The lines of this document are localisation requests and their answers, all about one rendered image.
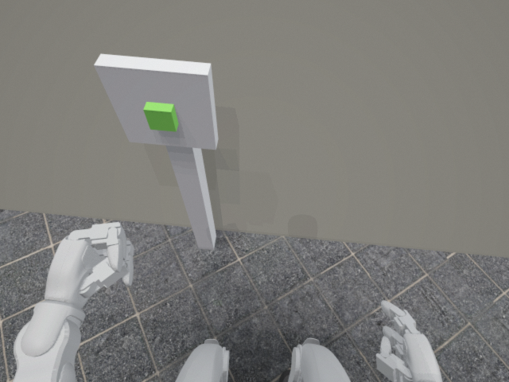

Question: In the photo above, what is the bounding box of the robot left hand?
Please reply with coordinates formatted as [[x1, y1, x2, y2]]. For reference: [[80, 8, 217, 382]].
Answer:
[[45, 222, 134, 309]]

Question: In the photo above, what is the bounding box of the robot right thigh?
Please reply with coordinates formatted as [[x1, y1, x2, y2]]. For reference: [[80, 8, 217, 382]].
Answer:
[[290, 343, 351, 382]]

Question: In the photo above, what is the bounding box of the panel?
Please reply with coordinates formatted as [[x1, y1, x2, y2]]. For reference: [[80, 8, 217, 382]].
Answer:
[[94, 54, 218, 250]]

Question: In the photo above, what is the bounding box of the left robot forearm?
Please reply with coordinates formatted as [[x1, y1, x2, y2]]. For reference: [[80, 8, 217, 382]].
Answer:
[[13, 300, 86, 382]]

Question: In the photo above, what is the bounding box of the robot right hand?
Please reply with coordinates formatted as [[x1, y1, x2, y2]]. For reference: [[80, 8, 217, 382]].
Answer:
[[376, 300, 442, 382]]

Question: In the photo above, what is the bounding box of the robot thigh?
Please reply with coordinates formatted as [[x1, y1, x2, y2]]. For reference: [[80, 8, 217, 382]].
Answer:
[[175, 344, 229, 382], [290, 343, 351, 382]]

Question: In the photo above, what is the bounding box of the button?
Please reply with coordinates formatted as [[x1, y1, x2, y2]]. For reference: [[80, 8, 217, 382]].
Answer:
[[143, 102, 179, 132]]

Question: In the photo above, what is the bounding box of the robot left thigh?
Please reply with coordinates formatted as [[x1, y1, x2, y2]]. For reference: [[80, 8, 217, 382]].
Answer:
[[175, 344, 229, 382]]

